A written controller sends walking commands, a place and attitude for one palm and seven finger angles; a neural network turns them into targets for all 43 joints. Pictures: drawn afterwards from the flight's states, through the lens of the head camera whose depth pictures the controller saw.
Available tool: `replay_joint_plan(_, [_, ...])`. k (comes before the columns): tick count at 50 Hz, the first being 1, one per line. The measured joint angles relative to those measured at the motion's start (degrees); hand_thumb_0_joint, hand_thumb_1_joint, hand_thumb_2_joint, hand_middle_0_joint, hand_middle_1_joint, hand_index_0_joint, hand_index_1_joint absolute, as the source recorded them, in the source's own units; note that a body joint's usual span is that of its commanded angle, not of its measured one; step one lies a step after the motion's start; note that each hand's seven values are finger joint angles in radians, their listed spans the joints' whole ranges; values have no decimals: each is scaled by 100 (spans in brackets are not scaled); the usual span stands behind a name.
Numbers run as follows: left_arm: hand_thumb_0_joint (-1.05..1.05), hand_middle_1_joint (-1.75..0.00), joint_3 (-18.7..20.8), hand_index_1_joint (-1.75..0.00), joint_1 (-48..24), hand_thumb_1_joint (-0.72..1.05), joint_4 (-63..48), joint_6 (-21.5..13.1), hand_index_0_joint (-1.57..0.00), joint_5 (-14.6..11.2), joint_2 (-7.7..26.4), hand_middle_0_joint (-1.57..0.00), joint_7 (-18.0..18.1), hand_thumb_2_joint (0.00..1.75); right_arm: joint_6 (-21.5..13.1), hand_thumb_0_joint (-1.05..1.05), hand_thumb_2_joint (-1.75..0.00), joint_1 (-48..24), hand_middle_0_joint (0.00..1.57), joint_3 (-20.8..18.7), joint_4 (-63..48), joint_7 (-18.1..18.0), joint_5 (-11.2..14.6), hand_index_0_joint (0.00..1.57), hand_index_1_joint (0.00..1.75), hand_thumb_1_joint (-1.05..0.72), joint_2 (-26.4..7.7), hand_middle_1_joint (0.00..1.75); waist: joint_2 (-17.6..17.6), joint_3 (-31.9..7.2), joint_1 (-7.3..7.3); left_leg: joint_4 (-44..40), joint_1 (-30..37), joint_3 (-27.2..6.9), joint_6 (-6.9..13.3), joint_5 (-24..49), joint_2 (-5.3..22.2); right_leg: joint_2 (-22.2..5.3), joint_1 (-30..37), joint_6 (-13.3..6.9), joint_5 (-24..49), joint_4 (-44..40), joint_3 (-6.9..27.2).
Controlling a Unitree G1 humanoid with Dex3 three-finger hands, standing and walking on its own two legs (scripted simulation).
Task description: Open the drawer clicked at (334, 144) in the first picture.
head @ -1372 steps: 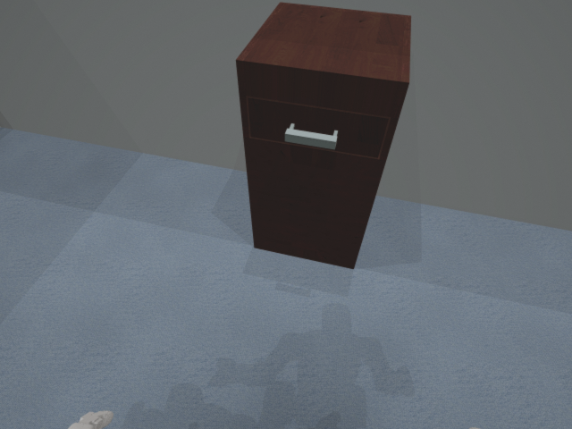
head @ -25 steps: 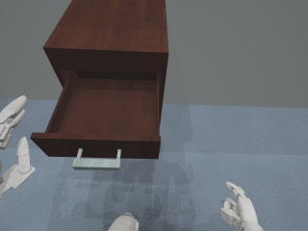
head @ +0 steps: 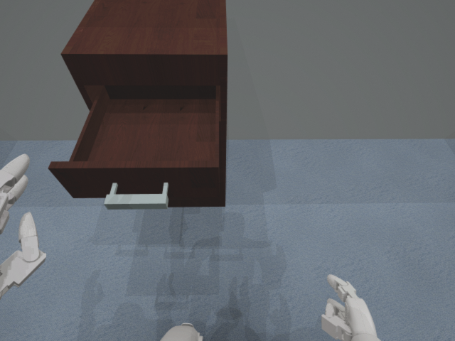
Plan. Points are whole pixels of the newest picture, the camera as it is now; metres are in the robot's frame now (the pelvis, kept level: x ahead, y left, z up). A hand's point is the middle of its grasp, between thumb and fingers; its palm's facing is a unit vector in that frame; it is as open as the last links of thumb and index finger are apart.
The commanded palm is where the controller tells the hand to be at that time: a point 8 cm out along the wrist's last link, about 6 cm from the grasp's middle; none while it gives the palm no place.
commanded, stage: stop stepping back and stand still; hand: left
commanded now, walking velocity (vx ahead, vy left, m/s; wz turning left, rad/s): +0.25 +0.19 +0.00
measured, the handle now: (138, 194) +0.44 +0.24 -0.11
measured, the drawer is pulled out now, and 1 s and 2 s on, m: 0.30 0.30 0.30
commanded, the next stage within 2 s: let the arm hang, fingers relaxed in 0.58 s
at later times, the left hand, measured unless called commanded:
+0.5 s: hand out of the picture +0.14 +0.25 +0.15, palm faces +0.39 -0.82 -0.42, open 7.4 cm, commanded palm +0.07 +0.29 +0.18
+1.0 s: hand out of the picture +0.00 +0.19 -0.17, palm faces +0.08 -0.98 -0.18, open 7.0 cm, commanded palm none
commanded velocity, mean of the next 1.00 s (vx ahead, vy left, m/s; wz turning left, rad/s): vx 0.02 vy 0.01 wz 0.00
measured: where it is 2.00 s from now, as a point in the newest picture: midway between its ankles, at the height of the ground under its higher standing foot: outside the picture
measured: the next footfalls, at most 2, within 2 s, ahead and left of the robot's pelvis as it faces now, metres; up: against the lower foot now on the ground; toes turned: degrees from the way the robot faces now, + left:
left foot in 0.14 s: +0.01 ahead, +0.12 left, +0.00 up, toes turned +3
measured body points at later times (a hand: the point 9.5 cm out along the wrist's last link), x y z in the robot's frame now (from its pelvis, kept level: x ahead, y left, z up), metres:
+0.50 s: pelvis -0.04 +0.01 +0.00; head -0.03 +0.02 +0.45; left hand +0.11 +0.29 +0.18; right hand +0.13 -0.21 -0.08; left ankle -0.03 +0.12 -0.74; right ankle -0.01 -0.10 -0.74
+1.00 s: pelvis -0.04 +0.01 +0.00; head -0.02 +0.03 +0.45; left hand +0.00 +0.24 -0.16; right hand +0.02 -0.23 -0.14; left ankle -0.03 +0.12 -0.74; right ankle -0.01 -0.10 -0.74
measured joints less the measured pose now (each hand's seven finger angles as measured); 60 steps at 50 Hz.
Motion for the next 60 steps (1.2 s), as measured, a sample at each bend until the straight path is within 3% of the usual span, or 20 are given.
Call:
replay_joint_plan(3, [1,-30,-99,-30,97,88,264,24,-22,97,-173,-22,71,90,56,1,-90,284,21,-52,108,-66,-29,20,30,-90,-147,30,-132,-222,-86,-146,422,209,100,-193,-146,-141,59,14,82,-119,26])
replay_joint_plan(7, [2,-30,-223,-30,-10,88,340,-28,-22,175,-220,-22,123,90,-76,1,-90,601,20,-188,104,-127,-46,20,30,-90,-443,30,-32,-297,-182,-1839,1367,264,289,311,3,-107,70,54,112,-110,-207])
replay_joint_plan(8, [2,-30,-235,-30,-87,88,318,-62,-22,174,-195,-22,117,90,-120,1,-90,609,20,-249,121,-135,-49,20,29,-90,-483,30,-17,-227,-196,-1991,1410,218,256,630,28,-104,58,65,99,-50,-276])
replay_joint_plan(10, [2,-30,-198,-30,-161,88,279,-111,-22,161,-120,-22,92,90,-133,1,-90,563,20,-300,149,-124,-19,20,29,-90,-480,30,-137,-70,-119,-1940,1443,261,126,721,-13,-156,99,76,141,-28,-239])
replay_joint_plan(13, [2,-30,-89,-30,-50,88,217,-160,-22,160,-7,-22,89,90,-176,1,-90,533,20,-271,58,-115,7,20,29,-90,-425,30,-164,-66,-119,-1936,1434,280,69,703,-18,-161,116,93,241,-103,-220])
replay_joint_plan(19, [2,-30,-84,-30,-89,88,317,-254,-22,134,-50,-21,123,90,-268,1,-90,391,20,-118,1,-78,15,20,29,-90,-211,30,-20,-132,-58,-1841,1350,252,77,724,68,-66,174,80,431,-317,-249])
replay_joint_plan(26, [2,-30,-301,-30,-350,88,556,-72,-22,150,-297,-21,155,90,-234,1,-90,267,20,86,-13,-48,-36,20,29,-90,-22,30,5,-142,45,-1961,1360,276,102,821,65,-60,219,115,590,-528,-224])
replay_joint_plan(34, [2,-30,-276,-30,-360,89,362,25,-21,113,-202,-21,126,90,-226,1,-90,246,21,157,-43,-20,-67,20,30,-90,31,30,-73,-42,50,-2135,1437,278,118,895,24,-92,289,138,647,-676,-222])
replay_joint_plan(36, [1,-30,-574,-30,-836,89,1225,-108,-21,351,-128,-21,-130,90,-434,1,-90,185,21,36,276,176,-87,20,30,-90,-132,30,37,-144,109,-1934,1211,242,135,838,-27,-159,53,148,547,-406,-263])
replay_joint_plan(39, [0,-30,-1199,-30,-1842,89,3626,449,-21,501,-387,-20,-517,90,-209,1,-90,-23,21,-46,855,277,-181,20,30,-90,-414,30,272,-289,160,-1568,972,250,194,668,-114,-268,-238,178,287,94,-252])
replay_joint_plan(42, [0,-30,-1566,-30,-2443,90,5949,1043,-20,560,-763,-20,-673,90,49,1,-90,-84,20,-41,1210,248,-233,20,30,-90,-440,30,266,-258,56,-1390,984,296,209,553,-140,-305,-284,188,136,365,-201])
replay_joint_plan(46, [1,-30,-1954,-30,-2597,91,7977,1386,-20,538,-1213,-20,-755,90,239,1,-90,143,20,-3,1545,160,-275,20,29,-90,-293,30,-11,-62,-69,-1465,1201,333,176,547,-108,-271,-107,170,123,335,-162])
replay_joint_plan(48, [1,-30,-2026,-30,-2545,92,8621,1371,-20,489,-1425,-20,-738,90,292,1,-90,315,20,20,1782,116,-271,20,29,-90,-224,30,-119,37,-55,-1589,1299,319,159,599,-63,-217,24,153,215,139,-177])
replay_joint_plan(51, [-1,-30,-1906,-30,-2476,99,9184,1249,-21,470,-1340,-21,-679,90,360,1,-90,616,20,28,2155,60,-264,20,29,-91,-89,30,-221,148,55,-1786,1376,253,122,712,-6,-144,179,105,376,-191,-247])
replay_joint_plan(55, [-1,-30,-1948,-30,-2282,98,9758,1156,-21,457,-1267,-21,-731,90,398,1,-90,946,20,3,2552,4,-245,20,29,-91,13,30,-153,210,134,-1988,1458,222,111,812,17,-106,316,89,525,-496,-280])
replay_joint_plan(60, [0,-30,-1991,-30,-2054,94,10257,1104,-21,438,-1325,-20,-713,90,370,1,-90,1176,20,-12,2841,-43,-211,20,29,-91,123,30,9,209,125,-2141,1594,260,123,858,7,-110,428,104,572,-628,-243])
